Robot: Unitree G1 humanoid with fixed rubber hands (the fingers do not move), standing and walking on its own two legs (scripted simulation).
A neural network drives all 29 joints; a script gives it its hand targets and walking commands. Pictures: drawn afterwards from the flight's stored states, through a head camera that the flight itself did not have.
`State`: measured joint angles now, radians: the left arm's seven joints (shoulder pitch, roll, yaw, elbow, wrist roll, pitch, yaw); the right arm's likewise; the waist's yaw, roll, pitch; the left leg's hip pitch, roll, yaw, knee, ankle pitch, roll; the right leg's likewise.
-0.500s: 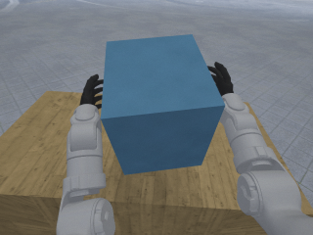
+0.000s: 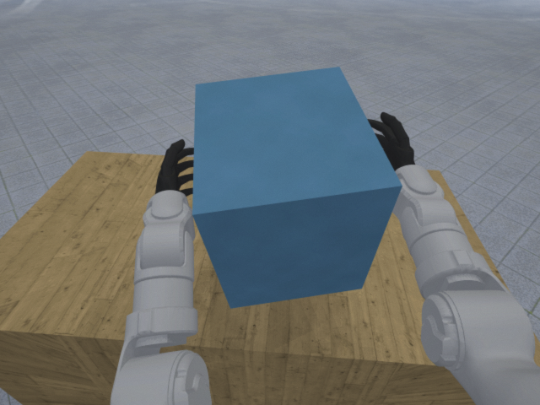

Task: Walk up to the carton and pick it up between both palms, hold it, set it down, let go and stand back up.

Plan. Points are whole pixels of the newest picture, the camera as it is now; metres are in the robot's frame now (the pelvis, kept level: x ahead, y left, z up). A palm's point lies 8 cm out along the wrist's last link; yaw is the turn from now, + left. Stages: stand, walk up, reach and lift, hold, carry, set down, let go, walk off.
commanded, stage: set down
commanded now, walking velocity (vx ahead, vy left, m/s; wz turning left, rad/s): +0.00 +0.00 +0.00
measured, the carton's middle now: (283, 191) +0.45 +0.01 +0.13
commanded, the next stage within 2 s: none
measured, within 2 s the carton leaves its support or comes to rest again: neither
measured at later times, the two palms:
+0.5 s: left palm (180, 211) +0.37 +0.17 +0.15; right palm (390, 174) +0.43 -0.16 +0.19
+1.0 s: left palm (182, 226) +0.37 +0.17 +0.12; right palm (377, 177) +0.46 -0.15 +0.16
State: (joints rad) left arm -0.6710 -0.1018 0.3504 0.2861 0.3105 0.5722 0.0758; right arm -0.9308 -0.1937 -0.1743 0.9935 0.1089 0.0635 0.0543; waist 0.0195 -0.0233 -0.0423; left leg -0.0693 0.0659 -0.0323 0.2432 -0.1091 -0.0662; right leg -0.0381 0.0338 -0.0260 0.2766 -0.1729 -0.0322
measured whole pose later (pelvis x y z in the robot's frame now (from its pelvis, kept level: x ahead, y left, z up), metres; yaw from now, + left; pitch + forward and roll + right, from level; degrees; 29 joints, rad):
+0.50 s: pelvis +0.00 +0.00 +0.00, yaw +0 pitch +1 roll +0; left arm -0.64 -0.15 0.35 0.35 0.29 0.48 0.13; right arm -0.95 -0.22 -0.23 1.11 0.05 -0.02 0.12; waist 0.06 -0.02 -0.08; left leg -0.17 0.07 -0.03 0.25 -0.10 -0.08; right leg -0.15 0.04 -0.02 0.29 -0.17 -0.04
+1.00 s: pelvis +0.01 -0.01 +0.00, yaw +0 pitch +6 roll +0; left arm -0.61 -0.19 0.38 0.40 0.28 0.39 0.17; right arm -1.02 -0.25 -0.22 1.23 0.01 -0.07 0.15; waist 0.11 0.00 -0.12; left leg -0.28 0.09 -0.03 0.26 -0.10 -0.08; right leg -0.25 0.05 -0.03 0.30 -0.17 -0.05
